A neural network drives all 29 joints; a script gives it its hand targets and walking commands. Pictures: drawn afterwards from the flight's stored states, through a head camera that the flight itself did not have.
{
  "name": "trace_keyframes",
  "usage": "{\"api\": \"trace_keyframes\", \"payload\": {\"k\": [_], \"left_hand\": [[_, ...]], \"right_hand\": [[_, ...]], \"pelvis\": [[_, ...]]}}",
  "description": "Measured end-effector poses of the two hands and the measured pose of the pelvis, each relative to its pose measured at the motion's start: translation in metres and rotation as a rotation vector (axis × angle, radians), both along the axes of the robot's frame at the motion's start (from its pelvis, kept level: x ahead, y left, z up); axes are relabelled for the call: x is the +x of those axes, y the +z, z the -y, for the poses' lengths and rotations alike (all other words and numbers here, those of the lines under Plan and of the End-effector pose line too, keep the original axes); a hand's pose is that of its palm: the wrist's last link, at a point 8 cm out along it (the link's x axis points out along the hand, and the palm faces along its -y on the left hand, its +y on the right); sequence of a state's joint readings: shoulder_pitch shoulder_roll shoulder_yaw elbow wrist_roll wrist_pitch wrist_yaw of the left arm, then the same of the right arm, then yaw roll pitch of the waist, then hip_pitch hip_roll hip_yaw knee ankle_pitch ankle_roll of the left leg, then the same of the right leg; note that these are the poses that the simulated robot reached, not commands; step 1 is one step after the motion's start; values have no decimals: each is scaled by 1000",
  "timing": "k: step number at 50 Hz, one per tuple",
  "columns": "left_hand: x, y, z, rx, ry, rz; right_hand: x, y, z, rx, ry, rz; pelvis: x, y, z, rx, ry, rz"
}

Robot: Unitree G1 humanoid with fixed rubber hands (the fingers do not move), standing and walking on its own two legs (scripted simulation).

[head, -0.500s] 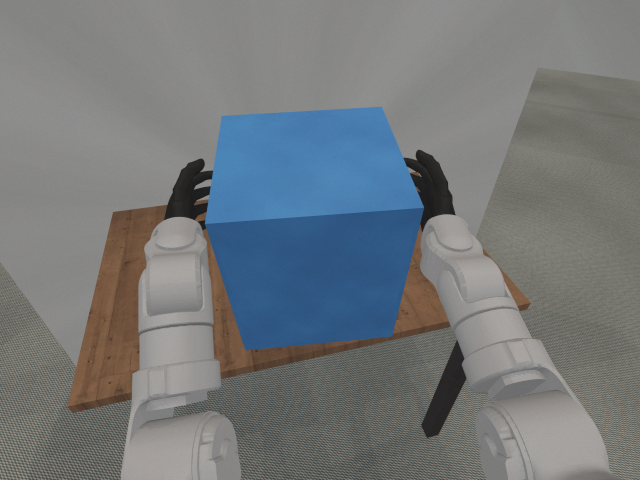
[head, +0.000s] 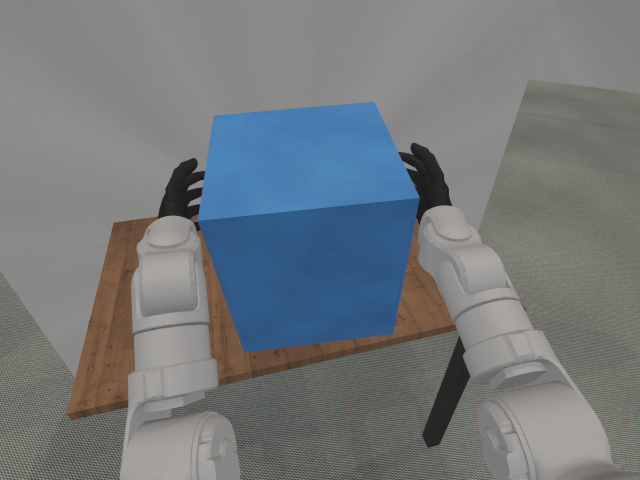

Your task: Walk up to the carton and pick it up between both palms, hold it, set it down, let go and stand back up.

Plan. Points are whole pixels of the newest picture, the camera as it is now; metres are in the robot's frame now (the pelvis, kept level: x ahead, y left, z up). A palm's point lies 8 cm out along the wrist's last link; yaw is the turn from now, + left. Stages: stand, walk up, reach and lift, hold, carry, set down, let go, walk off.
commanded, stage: hold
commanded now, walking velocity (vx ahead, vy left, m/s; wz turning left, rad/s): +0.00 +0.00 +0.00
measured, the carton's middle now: (307, 230) +0.40 +0.01 +0.16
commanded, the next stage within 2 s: none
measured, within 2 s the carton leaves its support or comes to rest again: neither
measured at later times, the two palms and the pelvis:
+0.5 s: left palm (173, 218) +0.35 +0.16 +0.22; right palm (435, 199) +0.36 -0.14 +0.23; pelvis +0.00 +0.00 +0.00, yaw +0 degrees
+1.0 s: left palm (171, 219) +0.35 +0.16 +0.22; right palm (433, 198) +0.36 -0.14 +0.23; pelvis +0.00 +0.00 +0.00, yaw +0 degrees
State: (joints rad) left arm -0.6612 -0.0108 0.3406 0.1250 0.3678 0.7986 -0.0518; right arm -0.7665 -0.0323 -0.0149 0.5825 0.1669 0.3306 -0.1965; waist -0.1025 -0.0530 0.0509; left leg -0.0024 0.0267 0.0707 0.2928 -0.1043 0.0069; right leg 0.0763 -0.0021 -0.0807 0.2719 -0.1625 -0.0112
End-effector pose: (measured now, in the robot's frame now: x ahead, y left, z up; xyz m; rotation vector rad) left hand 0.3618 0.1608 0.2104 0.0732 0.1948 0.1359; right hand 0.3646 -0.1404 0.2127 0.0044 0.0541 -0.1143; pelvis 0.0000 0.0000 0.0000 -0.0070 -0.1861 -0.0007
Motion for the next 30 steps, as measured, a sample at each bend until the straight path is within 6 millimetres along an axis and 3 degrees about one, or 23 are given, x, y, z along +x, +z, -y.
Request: {"api": "trace_keyframes", "payload": {"k": [30], "left_hand": [[-8, 14, -1, -10, 7, -1]], "right_hand": [[-5, 17, -1, 3, 7, -2]], "pelvis": [[-4, 0, 0, 1, -5, 3]]}}
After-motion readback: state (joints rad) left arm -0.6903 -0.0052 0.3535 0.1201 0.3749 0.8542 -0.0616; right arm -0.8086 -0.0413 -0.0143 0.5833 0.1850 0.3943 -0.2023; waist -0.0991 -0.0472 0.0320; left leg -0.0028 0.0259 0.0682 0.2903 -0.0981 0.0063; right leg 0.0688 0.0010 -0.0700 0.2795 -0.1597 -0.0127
